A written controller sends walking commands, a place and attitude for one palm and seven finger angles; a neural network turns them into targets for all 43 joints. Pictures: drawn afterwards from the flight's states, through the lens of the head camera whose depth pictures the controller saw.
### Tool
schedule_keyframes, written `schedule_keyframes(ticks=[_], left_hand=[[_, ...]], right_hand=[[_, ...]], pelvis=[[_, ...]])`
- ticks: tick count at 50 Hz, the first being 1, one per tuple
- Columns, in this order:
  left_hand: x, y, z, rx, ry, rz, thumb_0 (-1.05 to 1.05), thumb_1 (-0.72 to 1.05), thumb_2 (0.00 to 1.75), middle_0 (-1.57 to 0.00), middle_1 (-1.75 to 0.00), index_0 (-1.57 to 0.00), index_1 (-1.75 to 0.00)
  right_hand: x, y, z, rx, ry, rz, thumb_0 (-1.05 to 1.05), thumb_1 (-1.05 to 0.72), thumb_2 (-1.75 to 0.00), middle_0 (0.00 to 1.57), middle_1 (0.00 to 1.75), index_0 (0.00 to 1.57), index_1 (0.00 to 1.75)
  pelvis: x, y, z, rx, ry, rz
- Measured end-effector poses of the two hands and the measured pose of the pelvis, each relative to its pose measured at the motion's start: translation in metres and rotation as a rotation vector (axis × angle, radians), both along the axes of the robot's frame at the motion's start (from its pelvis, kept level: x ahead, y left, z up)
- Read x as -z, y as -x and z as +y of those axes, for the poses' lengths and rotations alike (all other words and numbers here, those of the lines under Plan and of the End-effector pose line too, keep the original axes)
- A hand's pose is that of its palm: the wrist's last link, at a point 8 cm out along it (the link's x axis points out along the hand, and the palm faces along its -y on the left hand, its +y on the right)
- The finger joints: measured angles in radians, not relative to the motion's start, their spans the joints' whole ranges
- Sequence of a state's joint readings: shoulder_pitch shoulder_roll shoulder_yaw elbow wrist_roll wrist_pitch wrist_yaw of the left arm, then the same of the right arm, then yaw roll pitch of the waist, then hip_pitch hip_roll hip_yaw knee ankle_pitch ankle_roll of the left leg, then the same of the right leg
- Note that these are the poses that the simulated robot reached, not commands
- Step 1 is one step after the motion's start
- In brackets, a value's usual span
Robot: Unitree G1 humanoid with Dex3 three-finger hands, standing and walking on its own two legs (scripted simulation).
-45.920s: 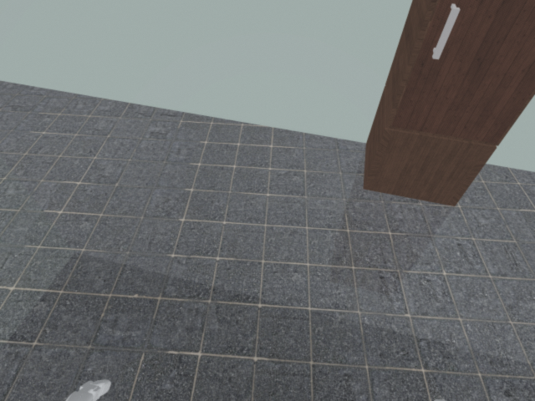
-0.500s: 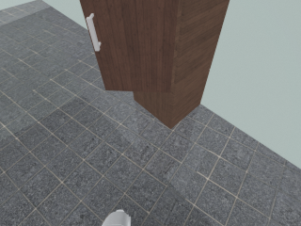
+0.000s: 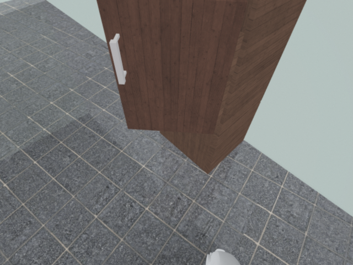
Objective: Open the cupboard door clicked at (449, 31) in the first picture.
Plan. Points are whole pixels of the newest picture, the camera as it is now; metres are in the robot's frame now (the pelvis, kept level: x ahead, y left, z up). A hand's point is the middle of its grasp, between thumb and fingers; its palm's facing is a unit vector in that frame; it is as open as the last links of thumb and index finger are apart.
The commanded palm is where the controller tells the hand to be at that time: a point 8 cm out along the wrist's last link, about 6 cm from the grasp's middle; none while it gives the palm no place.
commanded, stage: take the last steps up to it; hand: left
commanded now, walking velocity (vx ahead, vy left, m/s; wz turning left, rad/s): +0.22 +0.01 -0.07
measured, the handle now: (119, 60) +0.70 +0.25 +0.06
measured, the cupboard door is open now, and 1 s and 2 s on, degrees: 42 42 42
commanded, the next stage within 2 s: come to a stop and stand still in 0.14 s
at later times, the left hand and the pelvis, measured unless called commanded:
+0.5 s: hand (119, 234) +0.22 +0.18 -0.18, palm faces +0.00 -0.98 -0.21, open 7.2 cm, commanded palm none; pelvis +0.15 -0.01 -0.01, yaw -2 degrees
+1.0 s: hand (115, 263) +0.15 +0.17 -0.18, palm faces -0.03 -0.97 -0.23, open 7.4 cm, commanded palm none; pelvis +0.10 -0.02 -0.01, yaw -3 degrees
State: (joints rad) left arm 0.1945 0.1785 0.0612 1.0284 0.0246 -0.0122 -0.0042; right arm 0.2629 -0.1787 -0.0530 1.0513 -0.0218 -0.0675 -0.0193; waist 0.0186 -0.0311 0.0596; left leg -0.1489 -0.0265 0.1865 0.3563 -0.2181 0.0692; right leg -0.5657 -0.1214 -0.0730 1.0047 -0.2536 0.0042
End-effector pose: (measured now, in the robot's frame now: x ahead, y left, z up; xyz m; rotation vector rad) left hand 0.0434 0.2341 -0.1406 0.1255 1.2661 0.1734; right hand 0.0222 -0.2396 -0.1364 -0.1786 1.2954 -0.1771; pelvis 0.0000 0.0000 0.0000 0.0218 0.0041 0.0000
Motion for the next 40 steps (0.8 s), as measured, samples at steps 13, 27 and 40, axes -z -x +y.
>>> schedule_keyframes(ticks=[13, 27, 40], left_hand=[[-0.002, -0.175, -0.037, 0.150, -0.024, -0.154, 0.00, 0.91, 0.90, -0.20, -0.30, -0.19, -0.29], [0.020, -0.167, 0.003, 0.039, -0.014, 0.027, -0.01, 0.93, 0.90, -0.20, -0.30, -0.20, -0.30], [0.017, -0.143, 0.023, 0.048, -0.016, 0.086, 0.00, 0.91, 0.90, -0.20, -0.30, -0.20, -0.29]], right_hand=[[0.022, 0.007, 0.000, 0.144, -0.094, 0.274, 0.01, -0.92, -0.90, 0.20, 0.30, 0.20, 0.30], [0.010, -0.169, -0.001, 0.054, 0.016, 0.011, 0.01, -0.93, -0.90, 0.20, 0.30, 0.20, 0.30], [-0.014, -0.194, 0.008, 0.009, 0.064, -0.110, 0.00, -0.91, -0.90, 0.20, 0.30, 0.20, 0.30]], pelvis=[[0.014, -0.100, -0.028, 0.029, 0.007, -0.001], [0.014, -0.156, 0.003, 0.029, 0.044, -0.012], [0.004, -0.133, 0.009, 0.063, 0.058, 0.025]])
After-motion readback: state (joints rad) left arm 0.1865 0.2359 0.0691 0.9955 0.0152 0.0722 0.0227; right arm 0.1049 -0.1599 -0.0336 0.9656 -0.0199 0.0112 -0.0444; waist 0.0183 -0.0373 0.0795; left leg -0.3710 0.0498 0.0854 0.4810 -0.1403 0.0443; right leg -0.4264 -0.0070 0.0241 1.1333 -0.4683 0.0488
